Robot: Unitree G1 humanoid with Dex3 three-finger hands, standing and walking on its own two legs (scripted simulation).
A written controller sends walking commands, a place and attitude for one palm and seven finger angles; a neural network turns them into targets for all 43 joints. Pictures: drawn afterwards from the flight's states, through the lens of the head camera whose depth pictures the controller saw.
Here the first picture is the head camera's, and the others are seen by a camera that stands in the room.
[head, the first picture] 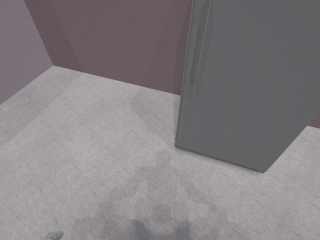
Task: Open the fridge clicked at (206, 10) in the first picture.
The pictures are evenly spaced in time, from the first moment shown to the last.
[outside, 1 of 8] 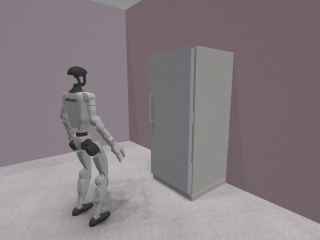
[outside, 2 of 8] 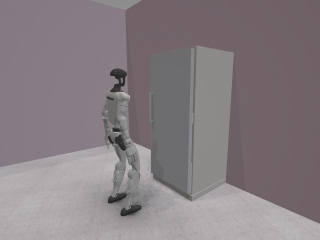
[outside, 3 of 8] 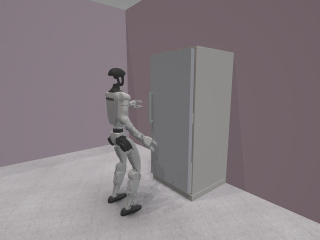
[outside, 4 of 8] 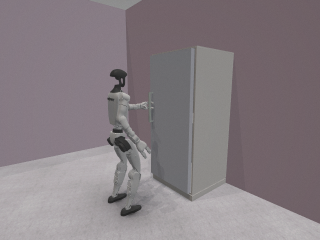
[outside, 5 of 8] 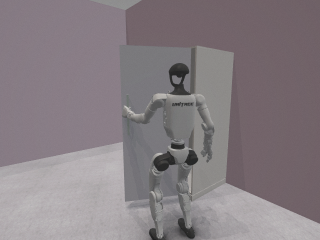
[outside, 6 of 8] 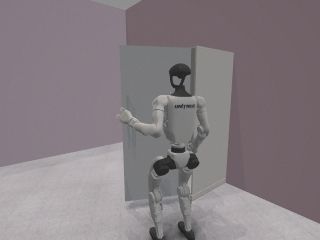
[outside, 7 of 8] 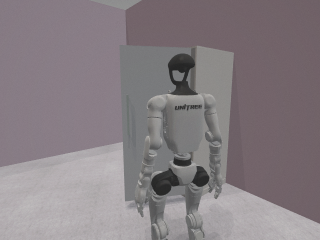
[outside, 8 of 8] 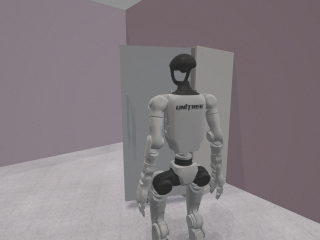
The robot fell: no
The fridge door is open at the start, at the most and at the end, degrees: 0 68 62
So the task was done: yes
